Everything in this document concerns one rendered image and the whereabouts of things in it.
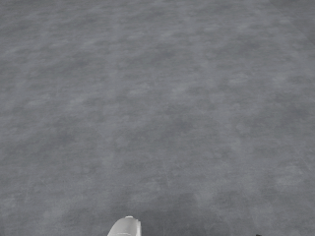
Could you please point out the left robot thigh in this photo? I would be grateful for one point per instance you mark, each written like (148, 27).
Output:
(126, 226)

